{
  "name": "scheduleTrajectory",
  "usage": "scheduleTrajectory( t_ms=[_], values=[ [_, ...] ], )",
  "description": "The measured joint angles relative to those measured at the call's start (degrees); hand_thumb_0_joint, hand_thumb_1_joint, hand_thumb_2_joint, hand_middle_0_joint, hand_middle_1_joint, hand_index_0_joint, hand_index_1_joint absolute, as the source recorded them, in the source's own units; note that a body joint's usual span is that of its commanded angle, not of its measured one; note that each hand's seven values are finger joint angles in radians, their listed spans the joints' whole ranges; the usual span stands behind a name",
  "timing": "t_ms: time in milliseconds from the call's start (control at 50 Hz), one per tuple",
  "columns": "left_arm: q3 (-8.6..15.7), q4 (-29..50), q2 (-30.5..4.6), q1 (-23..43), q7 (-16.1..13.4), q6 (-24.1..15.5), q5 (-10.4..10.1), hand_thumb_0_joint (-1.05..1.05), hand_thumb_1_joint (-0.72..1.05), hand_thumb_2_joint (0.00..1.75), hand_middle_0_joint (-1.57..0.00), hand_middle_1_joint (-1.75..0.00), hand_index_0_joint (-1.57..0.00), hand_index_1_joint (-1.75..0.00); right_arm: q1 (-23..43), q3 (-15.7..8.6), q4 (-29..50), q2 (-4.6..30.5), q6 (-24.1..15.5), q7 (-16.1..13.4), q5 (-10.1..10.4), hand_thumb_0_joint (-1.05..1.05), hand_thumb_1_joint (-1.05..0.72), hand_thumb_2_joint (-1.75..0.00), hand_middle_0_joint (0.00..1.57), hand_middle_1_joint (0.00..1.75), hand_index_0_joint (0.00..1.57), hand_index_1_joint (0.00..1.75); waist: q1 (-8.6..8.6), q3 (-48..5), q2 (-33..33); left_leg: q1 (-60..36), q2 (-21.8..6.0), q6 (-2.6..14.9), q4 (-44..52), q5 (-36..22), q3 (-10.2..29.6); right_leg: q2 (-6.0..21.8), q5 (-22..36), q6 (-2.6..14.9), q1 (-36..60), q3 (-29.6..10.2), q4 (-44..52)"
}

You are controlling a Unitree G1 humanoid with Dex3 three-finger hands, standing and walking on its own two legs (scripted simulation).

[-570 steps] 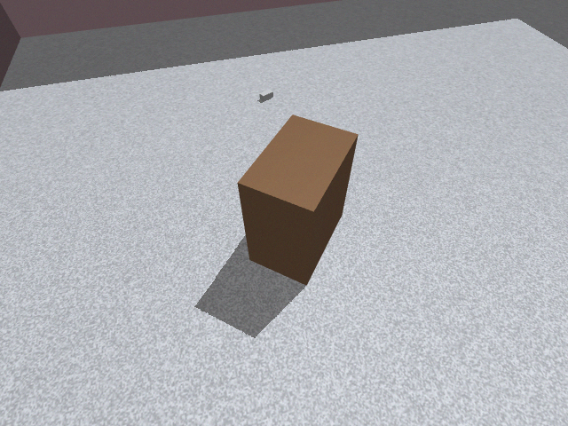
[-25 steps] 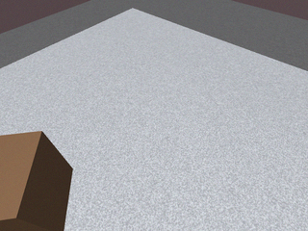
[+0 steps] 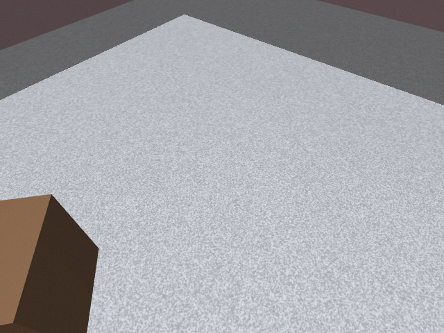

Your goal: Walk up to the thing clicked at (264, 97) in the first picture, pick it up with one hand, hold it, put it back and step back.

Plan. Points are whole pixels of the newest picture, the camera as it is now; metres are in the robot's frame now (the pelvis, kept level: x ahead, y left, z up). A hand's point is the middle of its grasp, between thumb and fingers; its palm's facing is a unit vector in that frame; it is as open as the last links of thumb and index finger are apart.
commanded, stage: walk up
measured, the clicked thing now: out of the picture +1.08 +1.50 -0.76
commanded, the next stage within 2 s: none
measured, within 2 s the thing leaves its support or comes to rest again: neither
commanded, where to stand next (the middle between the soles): +1.14 +0.00 m, yaw +0 degrees
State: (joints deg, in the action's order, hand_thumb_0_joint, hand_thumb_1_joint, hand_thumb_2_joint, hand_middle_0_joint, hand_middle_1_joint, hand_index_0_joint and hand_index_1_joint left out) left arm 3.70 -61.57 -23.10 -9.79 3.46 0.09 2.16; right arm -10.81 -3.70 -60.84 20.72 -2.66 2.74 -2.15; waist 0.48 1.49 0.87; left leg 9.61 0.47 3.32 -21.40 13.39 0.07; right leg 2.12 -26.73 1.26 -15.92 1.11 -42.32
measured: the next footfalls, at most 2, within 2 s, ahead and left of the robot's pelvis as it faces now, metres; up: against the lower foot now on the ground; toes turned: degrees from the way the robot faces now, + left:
right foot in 0.16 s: +0.14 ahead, -0.18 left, +0.00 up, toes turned -5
left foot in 0.66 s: +0.39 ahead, +0.06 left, +0.00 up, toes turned +8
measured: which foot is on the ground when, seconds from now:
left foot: down 0.00-0.18, up 0.20-0.64, down 0.66-1.00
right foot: up 0.00-0.14, down 0.16-0.70, up 0.72-1.00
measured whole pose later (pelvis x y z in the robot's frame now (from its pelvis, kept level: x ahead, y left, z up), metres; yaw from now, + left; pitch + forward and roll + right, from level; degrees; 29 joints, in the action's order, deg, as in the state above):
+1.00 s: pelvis +0.43 -0.07 -0.01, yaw +2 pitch -3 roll +2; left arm 3.4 -48.5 -25.1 -13.5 3.9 -3.1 -0.2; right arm -15.5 -2.9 -49.1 22.6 -4.1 2.6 -0.8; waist 1.1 5.3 1.7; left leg 1.1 -0.7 -0.3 -25.1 20.9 -5.4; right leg 5.7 -9.8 0.8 -29.9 -1.4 -40.8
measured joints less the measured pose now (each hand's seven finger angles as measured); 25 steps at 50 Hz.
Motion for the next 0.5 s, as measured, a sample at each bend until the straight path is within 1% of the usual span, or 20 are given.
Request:
scheduleTrajectory(
  t_ms=[40,80,120,140,160,180,200,220,240,260,280,320,400,460,500],
  values=[
    [0.6,0.8,-1.4,-0.1,0.6,-0.2,-0.1,0.0,0.9,0.9,-0.2,-0.3,-0.2,-0.3,-1.5,-0.5,0.5,0.6,-0.1,0.2,-0.2,0.0,-0.9,-0.9,0.21,0.3,0.21,0.3,0.4,0.4,0.3,-1.0,-0.2,-0.24,0.8,0.2,0.2,0.6,-0.5,0.03,-3.0,-0.6,-1.5],
    [1.2,1.7,-2.3,-0.4,1.2,-0.4,-0.2,0.0,0.9,0.9,-0.2,-0.3,-0.2,-0.3,-2.7,-1.1,0.8,1.5,0.2,0.4,-0.5,0.0,-0.9,-0.9,0.21,0.3,0.21,0.3,0.69,0.7,0.0,-2.1,-0.9,-0.76,1.3,0.2,0.3,1.4,0.1,-0.18,-4.7,-0.5,0.0],
    [1.6,2.5,-2.9,-0.9,1.6,-0.8,-0.4,0.0,0.9,0.9,-0.2,-0.3,-0.2,-0.3,-3.5,-1.7,0.8,2.7,0.7,0.6,-0.7,0.0,-0.9,-0.9,0.21,0.3,0.21,0.3,0.74,0.8,-0.7,-3.0,-1.8,-1.61,0.6,0.3,0.3,2.1,2.7,-0.32,-4.9,0.0,3.3],
    [1.9,2.9,-3.1,-1.4,1.7,-1.1,-0.5,0.0,0.9,0.9,-0.2,-0.3,-0.2,-0.3,-3.7,-2.0,0.7,3.3,1.1,0.6,-0.9,0.0,-0.9,-0.9,0.21,0.3,0.21,0.3,0.58,0.8,-1.0,-3.3,-2.2,-2.14,-0.8,1.5,0.2,2.4,4.9,-0.28,-4.1,0.4,5.7],
    [2.1,3.3,-3.4,-2.1,1.7,-1.6,-0.6,0.0,0.9,0.9,-0.2,-0.3,-0.2,-0.3,-3.9,-2.2,0.6,3.9,1.6,0.6,-1.1,0.0,-0.9,-0.9,0.21,0.3,0.21,0.3,0.29,0.6,-1.3,-3.0,-2.6,-2.38,-3.6,4.1,0.1,2.7,7.3,-0.24,-2.7,1.0,8.4],
    [2.4,3.7,-3.6,-2.9,1.5,-2.3,-0.7,0.0,0.9,0.9,-0.2,-0.3,-0.2,-0.3,-4.0,-2.4,0.5,4.4,2.1,0.4,-1.3,0.01,-0.9,-0.9,0.21,0.3,0.2,0.3,-0.12,0.3,-2.0,-1.6,-3.4,-2.0,-8.5,9.0,0.5,2.2,11.8,-0.6,-1.9,1.7,9.4],
    [2.8,4.1,-3.5,-3.6,1.1,-2.9,-0.5,0.0,0.9,0.9,-0.2,-0.3,-0.2,-0.3,-3.9,-2.5,0.3,4.9,2.7,0.0,-1.5,0.01,-0.9,-0.9,0.21,0.3,0.2,0.3,-0.48,0.1,-3.1,0.9,-3.7,-1.48,-16.0,14.5,2.2,1.4,13.5,-0.75,-2.0,2.6,8.0],
    [2.9,4.5,-3.1,-4.3,0.5,-3.3,-0.2,0.0,0.9,0.9,-0.2,-0.3,-0.2,-0.3,-3.9,-2.6,0.2,5.2,3.3,-0.4,-1.3,0.01,-0.9,-0.9,0.2,0.3,0.2,0.3,-0.83,-0.2,-4.0,4.2,-2.6,-1.72,-24.1,16.5,4.7,0.9,12.1,-0.67,-1.8,3.7,6.3],
    [2.8,4.6,-2.5,-4.9,0.0,-3.3,0.0,0.0,0.9,0.9,-0.2,-0.3,-0.2,-0.3,-3.9,-2.5,0.2,5.3,3.7,-0.5,-0.9,0.01,-0.91,-0.9,0.2,0.3,0.2,0.3,-1.35,-0.4,-4.6,7.1,-1.1,-1.94,-30.6,15.8,6.1,0.7,10.7,-0.5,-0.8,4.5,6.1],
    [2.5,4.5,-1.8,-5.8,-0.3,-3.2,0.0,0.0,0.91,0.9,-0.2,-0.3,-0.2,-0.3,-3.7,-2.3,0.2,5.3,3.8,-0.4,-0.5,0.01,-0.91,-0.9,0.2,0.3,0.2,0.3,-2.02,-0.8,-5.0,9.6,0.1,-2.04,-35.1,14.0,6.3,0.4,10.1,-0.26,0.7,4.9,7.1],
    [2.1,4.3,-1.2,-6.9,-0.5,-3.1,-0.1,0.0,0.91,0.9,-0.2,-0.3,-0.2,-0.3,-3.2,-2.1,0.2,5.3,3.5,-0.2,-0.1,0.01,-0.91,-0.9,0.2,0.3,0.2,0.3,-2.62,-1.1,-5.3,11.8,0.7,-2.16,-38.2,11.8,5.9,0.0,10.2,-0.03,2.4,5.0,9.1],
    [1.3,3.5,0.0,-9.0,-0.6,-3.2,-0.4,0.0,0.9,0.9,-0.2,-0.3,-0.2,-0.3,-2.0,-1.7,0.9,5.1,2.7,0.6,0.6,0.01,-0.91,-0.9,0.2,0.3,0.2,0.3,-3.28,-1.2,-5.5,15.5,1.2,-2.67,-40.6,6.5,5.0,-0.6,11.5,0.21,6.2,4.8,14.1],
    [0.7,2.6,1.2,-11.2,-0.8,-3.7,-1.0,0.0,0.9,0.9,-0.2,-0.3,-0.2,-0.3,-1.4,-1.1,3.5,4.5,1.4,2.0,1.4,0.01,-0.91,-0.9,0.2,0.3,0.2,0.3,-3.19,-0.8,-5.2,20.5,0.5,-3.57,-37.2,-3.2,5.6,-1.5,13.1,0.6,12.4,5.9,22.0],
    [0.7,3.4,1.8,-11.8,-1.0,-4.3,-0.9,0.0,0.9,0.9,-0.21,-0.3,-0.2,-0.3,-1.3,-0.8,4.3,4.3,2.0,2.6,1.2,0.0,-0.91,-0.9,0.2,0.3,0.2,0.3,-3.18,-0.2,-4.9,21.9,-0.4,-4.41,-30.8,-6.3,6.4,-2.4,12.3,0.82,15.4,7.1,24.9],
    [0.8,4.2,2.0,-11.7,-1.0,-4.5,-0.8,0.0,0.9,0.9,-0.21,-0.3,-0.2,-0.3,-1.2,-0.7,4.6,4.1,2.4,2.8,1.0,0.0,-0.91,-0.9,0.2,0.3,0.2,0.3,-3.16,0.6,-4.7,21.7,-1.1,-4.52,-25.8,-7.2,6.2,-2.9,11.1,0.75,17.2,8.0,25.9]
  ],
)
